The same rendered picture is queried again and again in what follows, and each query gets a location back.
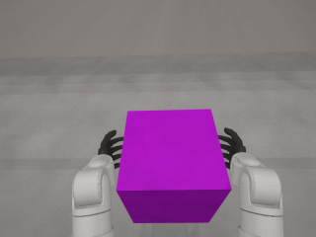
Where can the carton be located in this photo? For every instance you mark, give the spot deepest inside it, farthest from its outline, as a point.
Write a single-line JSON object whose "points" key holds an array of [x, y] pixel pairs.
{"points": [[171, 168]]}

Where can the robot left hand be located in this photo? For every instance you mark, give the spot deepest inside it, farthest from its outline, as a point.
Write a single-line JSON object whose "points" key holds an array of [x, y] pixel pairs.
{"points": [[106, 146]]}

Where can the robot right forearm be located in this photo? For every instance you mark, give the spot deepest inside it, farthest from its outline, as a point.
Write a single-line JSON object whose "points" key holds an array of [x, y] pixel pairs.
{"points": [[260, 197]]}

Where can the robot left forearm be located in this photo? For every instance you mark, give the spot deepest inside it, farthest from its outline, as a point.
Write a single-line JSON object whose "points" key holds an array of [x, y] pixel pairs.
{"points": [[92, 198]]}

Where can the robot right hand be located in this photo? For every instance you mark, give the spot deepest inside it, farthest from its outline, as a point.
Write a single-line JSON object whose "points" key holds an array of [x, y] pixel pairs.
{"points": [[235, 142]]}

